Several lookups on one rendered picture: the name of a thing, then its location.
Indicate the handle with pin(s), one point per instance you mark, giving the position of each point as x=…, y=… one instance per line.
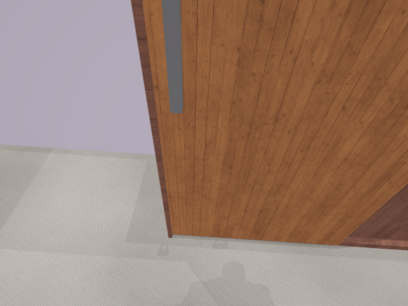
x=173, y=47

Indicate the wardrobe door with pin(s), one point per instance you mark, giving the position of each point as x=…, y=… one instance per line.
x=294, y=125
x=388, y=222

